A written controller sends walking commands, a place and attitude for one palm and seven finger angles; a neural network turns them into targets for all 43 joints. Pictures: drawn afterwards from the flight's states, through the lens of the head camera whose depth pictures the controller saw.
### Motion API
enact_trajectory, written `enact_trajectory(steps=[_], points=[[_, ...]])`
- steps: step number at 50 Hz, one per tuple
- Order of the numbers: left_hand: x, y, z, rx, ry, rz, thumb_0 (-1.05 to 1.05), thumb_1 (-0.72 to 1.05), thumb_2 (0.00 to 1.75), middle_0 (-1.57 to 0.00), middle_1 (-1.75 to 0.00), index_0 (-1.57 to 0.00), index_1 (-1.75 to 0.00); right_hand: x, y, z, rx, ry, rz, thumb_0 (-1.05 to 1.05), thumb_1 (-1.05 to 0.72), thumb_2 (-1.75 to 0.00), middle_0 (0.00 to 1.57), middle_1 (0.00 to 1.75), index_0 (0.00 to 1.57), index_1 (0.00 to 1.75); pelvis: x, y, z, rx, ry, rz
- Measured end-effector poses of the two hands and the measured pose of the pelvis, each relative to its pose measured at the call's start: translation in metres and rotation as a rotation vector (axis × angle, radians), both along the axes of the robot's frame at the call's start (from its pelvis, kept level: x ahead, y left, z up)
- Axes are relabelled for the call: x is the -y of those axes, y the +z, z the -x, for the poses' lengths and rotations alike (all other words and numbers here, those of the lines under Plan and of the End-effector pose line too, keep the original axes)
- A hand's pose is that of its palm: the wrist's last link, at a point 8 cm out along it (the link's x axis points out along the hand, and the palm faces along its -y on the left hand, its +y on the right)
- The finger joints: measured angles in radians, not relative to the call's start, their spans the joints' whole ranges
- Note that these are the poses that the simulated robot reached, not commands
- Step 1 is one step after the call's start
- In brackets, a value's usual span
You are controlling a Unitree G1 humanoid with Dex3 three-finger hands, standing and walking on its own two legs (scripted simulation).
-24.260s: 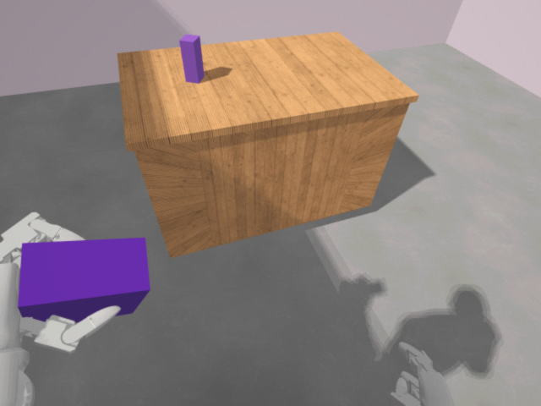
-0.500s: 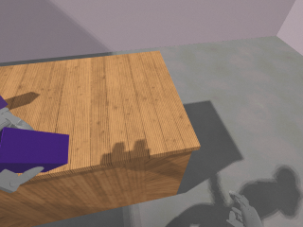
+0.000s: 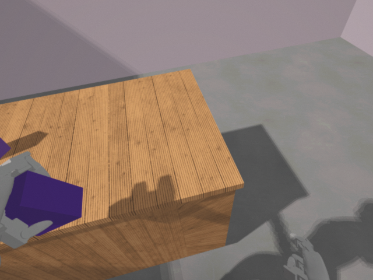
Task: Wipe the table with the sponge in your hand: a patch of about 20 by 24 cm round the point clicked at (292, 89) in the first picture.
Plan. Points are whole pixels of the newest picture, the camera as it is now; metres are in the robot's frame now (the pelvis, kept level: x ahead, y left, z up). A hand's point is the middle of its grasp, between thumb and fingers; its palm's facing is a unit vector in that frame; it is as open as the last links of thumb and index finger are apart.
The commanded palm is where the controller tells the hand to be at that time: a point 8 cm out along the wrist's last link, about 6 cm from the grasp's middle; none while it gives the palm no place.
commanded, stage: turn the palm down, sponge in hand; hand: left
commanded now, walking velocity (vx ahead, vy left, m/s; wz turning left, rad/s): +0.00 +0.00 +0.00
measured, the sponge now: (43, 208) +0.20 +0.29 +0.10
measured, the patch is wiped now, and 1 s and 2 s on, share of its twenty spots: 0.00 0.00 0.00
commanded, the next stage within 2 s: move the sponge above the wiping area in 1.24 s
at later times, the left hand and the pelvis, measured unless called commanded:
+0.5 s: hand (29, 203) +0.21 +0.32 +0.12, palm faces +0.09 -0.24 -0.97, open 9.9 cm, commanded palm +0.18 +0.31 +0.18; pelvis -0.01 +0.03 +0.02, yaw -1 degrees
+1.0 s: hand (37, 197) +0.22 +0.31 +0.11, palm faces -0.02 -0.09 -1.00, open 9.9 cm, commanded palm +0.20 +0.31 +0.18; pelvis +0.00 +0.03 +0.02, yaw +0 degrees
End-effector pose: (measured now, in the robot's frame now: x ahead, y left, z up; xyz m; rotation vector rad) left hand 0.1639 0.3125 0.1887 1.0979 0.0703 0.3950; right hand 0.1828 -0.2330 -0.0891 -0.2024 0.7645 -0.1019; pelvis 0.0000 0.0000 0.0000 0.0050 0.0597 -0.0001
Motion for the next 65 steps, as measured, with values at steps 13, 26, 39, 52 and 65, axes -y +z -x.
enact_trajectory(steps=[13, 26, 39, 52, 65], points=[[0.016, -0.008, -0.007, -0.034, -0.107, -0.135, 0.00, -0.48, 1.04, -0.75, -1.33, -0.76, -1.34, -0.020, 0.014, -0.005, 0.031, 0.015, 0.019, 0.01, -0.91, -0.90, 0.20, 0.30, 0.20, 0.30, -0.015, 0.006, 0.004, 0.036, -0.009, 0.004], [-0.004, -0.024, -0.019, -0.219, -0.001, -0.166, 0.00, -0.48, 1.04, -0.75, -1.33, -0.76, -1.34, -0.043, 0.022, -0.016, 0.036, 0.055, -0.006, 0.01, -0.91, -0.90, 0.20, 0.30, 0.20, 0.30, -0.031, 0.016, 0.007, 0.084, -0.012, 0.007], [-0.012, -0.011, -0.036, -0.195, 0.055, -0.316, 0.00, -0.48, 1.04, -0.75, -1.33, -0.76, -1.34, -0.059, 0.021, -0.028, -0.010, 0.102, -0.046, 0.01, -0.91, -0.90, 0.20, 0.30, 0.20, 0.30, -0.035, 0.021, 0.001, 0.094, -0.012, 0.009], [0.005, -0.023, -0.040, -0.296, -0.019, -0.332, 0.00, -0.48, 1.04, -0.75, -1.33, -0.76, -1.34, -0.061, 0.025, -0.045, 0.004, 0.138, -0.048, 0.01, -0.91, -0.90, 0.20, 0.30, 0.20, 0.30, -0.032, 0.022, -0.005, 0.096, -0.009, 0.007], [0.002, -0.018, -0.041, -0.277, 0.052, -0.324, 0.00, -0.48, 1.04, -0.74, -1.34, -0.76, -1.34, -0.052, 0.025, -0.047, 0.007, 0.123, -0.054, 0.01, -0.91, -0.90, 0.20, 0.30, 0.20, 0.30, -0.029, 0.022, -0.005, 0.096, -0.009, 0.006]])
